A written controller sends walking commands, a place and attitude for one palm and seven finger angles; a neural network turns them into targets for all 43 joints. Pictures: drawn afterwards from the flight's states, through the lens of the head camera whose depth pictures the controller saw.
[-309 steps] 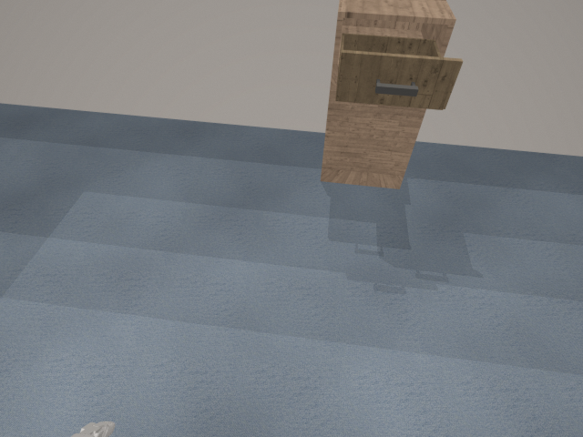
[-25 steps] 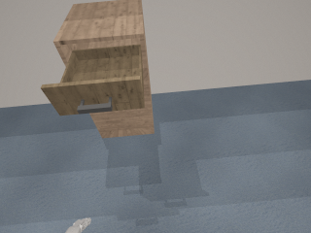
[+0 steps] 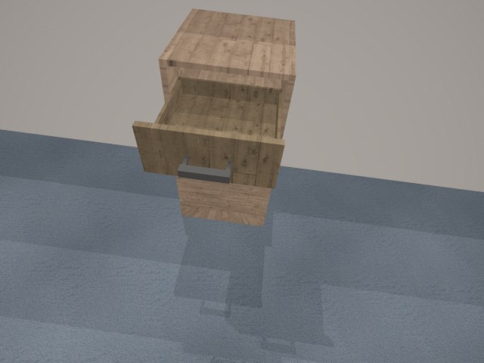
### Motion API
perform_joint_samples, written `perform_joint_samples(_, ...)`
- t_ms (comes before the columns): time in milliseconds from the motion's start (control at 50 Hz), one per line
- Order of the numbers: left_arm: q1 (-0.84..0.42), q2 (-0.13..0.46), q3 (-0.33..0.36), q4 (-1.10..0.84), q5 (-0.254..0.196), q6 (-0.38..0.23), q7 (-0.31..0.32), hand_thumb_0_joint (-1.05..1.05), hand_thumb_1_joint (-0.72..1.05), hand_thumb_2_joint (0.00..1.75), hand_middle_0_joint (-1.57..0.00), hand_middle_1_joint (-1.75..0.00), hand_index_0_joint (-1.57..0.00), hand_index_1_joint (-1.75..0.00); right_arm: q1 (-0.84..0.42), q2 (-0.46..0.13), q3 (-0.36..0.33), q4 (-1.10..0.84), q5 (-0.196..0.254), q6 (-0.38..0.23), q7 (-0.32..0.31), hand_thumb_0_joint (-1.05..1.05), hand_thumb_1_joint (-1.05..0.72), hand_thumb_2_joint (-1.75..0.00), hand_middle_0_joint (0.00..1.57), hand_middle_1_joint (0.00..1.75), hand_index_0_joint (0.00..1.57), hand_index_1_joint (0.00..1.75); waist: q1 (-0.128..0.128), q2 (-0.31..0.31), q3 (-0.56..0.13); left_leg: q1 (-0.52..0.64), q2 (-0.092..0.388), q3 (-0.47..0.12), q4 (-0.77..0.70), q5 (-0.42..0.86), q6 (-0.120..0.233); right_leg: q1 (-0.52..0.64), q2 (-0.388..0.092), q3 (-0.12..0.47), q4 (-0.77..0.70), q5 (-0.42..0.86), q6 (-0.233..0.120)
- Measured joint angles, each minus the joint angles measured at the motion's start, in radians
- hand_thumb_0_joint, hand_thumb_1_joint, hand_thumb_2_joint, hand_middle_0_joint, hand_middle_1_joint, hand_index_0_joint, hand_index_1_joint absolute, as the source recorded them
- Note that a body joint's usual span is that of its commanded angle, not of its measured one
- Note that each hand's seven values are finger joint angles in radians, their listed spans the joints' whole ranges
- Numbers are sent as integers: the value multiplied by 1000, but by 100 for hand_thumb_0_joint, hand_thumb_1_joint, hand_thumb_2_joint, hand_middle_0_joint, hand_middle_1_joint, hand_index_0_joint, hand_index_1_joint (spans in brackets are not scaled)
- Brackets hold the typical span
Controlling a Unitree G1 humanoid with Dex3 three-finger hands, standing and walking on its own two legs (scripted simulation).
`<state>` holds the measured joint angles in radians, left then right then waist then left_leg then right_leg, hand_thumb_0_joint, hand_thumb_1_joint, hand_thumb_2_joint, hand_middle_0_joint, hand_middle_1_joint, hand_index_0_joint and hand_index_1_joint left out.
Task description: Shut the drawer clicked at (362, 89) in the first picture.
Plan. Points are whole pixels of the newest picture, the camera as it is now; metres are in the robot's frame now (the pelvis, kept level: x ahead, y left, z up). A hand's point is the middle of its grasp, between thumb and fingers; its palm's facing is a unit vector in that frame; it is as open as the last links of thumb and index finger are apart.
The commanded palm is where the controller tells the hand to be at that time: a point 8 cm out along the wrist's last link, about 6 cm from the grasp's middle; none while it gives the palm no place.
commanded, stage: take the last steps up to it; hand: left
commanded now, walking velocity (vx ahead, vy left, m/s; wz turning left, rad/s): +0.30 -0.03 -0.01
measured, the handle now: (206, 167) +0.55 +0.15 -0.05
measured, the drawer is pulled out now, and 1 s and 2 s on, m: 0.30 0.30 0.30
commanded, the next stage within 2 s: come to a stop and stand still in 0.60 s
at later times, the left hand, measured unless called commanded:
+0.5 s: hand (190, 285) +0.30 +0.14 -0.17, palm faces -0.04 -0.98 -0.21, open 7.4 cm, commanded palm none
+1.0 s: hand (197, 311) +0.25 +0.11 -0.18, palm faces +0.09 -0.98 -0.16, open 7.4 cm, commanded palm none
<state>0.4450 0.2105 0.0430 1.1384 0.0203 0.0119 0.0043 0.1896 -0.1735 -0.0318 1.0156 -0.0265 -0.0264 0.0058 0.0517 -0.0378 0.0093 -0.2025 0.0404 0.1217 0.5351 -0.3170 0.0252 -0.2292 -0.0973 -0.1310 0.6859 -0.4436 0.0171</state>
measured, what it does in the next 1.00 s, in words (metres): walks ahead: right foot, then left foot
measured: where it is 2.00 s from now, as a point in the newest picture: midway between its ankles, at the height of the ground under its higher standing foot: outside the picture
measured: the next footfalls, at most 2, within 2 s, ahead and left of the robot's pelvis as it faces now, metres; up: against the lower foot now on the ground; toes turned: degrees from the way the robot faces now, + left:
right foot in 0.48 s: +0.28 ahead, -0.15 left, +0.00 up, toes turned -4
left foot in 0.92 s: +0.28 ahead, +0.06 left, +0.00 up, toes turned +1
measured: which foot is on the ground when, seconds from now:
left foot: down 0.00-0.48, up 0.50-0.90, down 0.92-1.00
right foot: up 0.00-0.46, down 0.48-1.00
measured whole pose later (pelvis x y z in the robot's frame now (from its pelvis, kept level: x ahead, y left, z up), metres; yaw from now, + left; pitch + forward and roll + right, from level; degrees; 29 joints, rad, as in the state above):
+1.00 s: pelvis +0.26 -0.05 +0.00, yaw +0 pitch -2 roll +0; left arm 0.29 0.14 0.02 1.10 0.01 0.01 0.04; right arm 0.14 -0.14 -0.02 1.05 -0.01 0.01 -0.03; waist 0.05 -0.02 0.05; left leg -0.27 0.03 0.05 0.51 -0.21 0.00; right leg -0.21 0.00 -0.14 0.52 -0.28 -0.05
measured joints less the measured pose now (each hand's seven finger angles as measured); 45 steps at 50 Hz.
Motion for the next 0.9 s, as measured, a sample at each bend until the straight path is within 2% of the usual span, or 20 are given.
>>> perform_joint_samples(40,-8,-1,0,16,2,13,-4,1,91,89,-20,-30,-20,-30,25,19,7,-1,2,-14,-12,0,-91,-90,20,29,20,30,-14,-1,-4,39,-4,3,-28,-15,7,-83,12,28,197,-11,-8)
perform_joint_samples(80,-31,-4,2,13,3,10,-12,1,91,89,-19,-30,-20,-30,55,20,0,6,7,-25,-31,-1,-94,-90,20,30,20,30,-26,-3,-2,87,-14,2,-87,1,8,-156,9,40,314,52,-7)
perform_joint_samples(180,-122,-10,8,-33,2,-7,-17,1,91,89,-19,-30,-20,-30,145,27,13,61,11,-35,-38,-1,-94,-90,20,30,20,30,-33,-12,7,188,-39,1,-208,27,15,-296,-4,63,395,183,10)
perform_joint_samples(260,-201,-16,11,-68,-1,-5,-19,1,91,89,-19,-30,-20,-30,216,50,19,102,11,-34,-40,0,-93,-90,20,29,20,30,-50,-15,14,245,-48,1,-248,11,8,-358,-7,61,361,236,14)
perform_joint_samples(320,-256,-22,11,-90,-3,-2,-22,1,91,89,-19,-30,-20,-30,259,64,18,125,6,-32,-41,0,-92,-90,20,29,20,30,-71,-7,25,284,-47,4,-260,-14,-4,-365,-7,46,262,257,7)
perform_joint_samples(420,-339,-30,8,-128,-7,-11,-24,1,91,89,-19,-30,-20,-30,304,71,16,153,-4,-26,-39,0,-91,-90,20,30,20,30,-117,26,59,330,-20,8,-224,-94,-41,-303,20,22,45,227,-38)
perform_joint_samples(460,-352,-29,6,-145,-6,-34,-24,1,91,89,-19,-30,-20,-30,320,72,14,167,-1,-19,-36,0,-91,-90,20,30,20,30,-119,41,66,319,7,7,-129,-157,-55,-232,46,5,-52,252,-59)
perform_joint_samples(480,-355,-27,6,-151,-3,-52,-22,1,91,89,-19,-30,-20,-30,325,76,12,175,4,-14,-32,0,-91,-90,20,30,20,30,-113,39,67,280,19,6,-13,-188,-53,-209,50,1,-75,310,-76)
perform_joint_samples(520,-356,-32,6,-152,-8,-77,-15,0,91,89,-19,-30,-20,-30,297,71,7,178,17,1,-28,0,-91,-90,20,30,20,30,-110,53,82,133,28,-53,349,-218,-33,-207,64,-13,-16,265,-98)
perform_joint_samples(560,-340,-42,1,-145,-13,-75,-8,0,91,89,-19,-30,-20,-30,260,59,-2,161,19,12,-28,1,-91,-90,20,30,20,30,-105,62,80,-9,23,-89,608,-183,-15,-165,76,-24,-36,221,-107)
perform_joint_samples(600,-313,-54,-3,-130,-13,-69,2,0,91,89,-20,-30,-20,-30,215,43,-9,132,11,18,-28,1,-91,-90,20,30,20,30,-101,69,67,-126,33,-91,694,-115,-12,-118,87,-29,-100,230,-100)
perform_joint_samples(660,-267,-57,8,-109,-16,-68,22,-1,93,89,-20,-30,-20,-30,145,25,-14,80,3,19,-28,0,-91,-90,20,29,20,29,-95,72,40,-240,56,-83,620,-50,-27,-62,102,-34,-195,257,-108)
perform_joint_samples(740,-214,-48,-1,-81,-10,-64,17,-1,94,89,-20,-30,-20,-30,66,10,-16,35,-1,19,-26,0,-92,-90,20,29,20,29,-76,77,12,-290,71,-73,445,11,-50,-8,120,-35,-274,270,-113)
perform_joint_samples(860,-158,-74,-25,-40,-7,-47,17,0,92,89,-20,-30,-20,-30,-17,-11,-1,32,14,27,-33,0,-93,-90,19,29,20,29,-29,74,7,-192,37,-84,157,26,-70,39,131,-18,-284,243,-101)
perform_joint_samples(900,-146,-81,-28,-30,-9,-36,21,0,92,89,-20,-30,-20,-30,-31,-6,4,32,17,32,-35,0,-93,-90,19,29,20,29,-21,68,10,-131,24,-85,57,78,-69,39,129,-17,-252,217,-93)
